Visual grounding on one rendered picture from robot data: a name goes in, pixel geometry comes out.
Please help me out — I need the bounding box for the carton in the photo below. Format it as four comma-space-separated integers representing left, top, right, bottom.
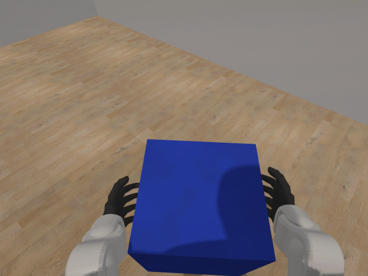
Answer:
128, 139, 276, 276

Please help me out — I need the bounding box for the right robot hand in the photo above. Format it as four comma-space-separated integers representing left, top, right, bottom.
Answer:
261, 167, 295, 223

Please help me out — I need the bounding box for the robot right forearm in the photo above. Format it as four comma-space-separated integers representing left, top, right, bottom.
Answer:
273, 205, 345, 276

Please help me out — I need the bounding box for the left robot hand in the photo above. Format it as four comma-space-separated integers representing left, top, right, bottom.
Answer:
103, 176, 140, 227

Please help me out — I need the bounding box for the robot left forearm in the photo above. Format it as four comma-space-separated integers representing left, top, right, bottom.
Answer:
65, 214, 127, 276

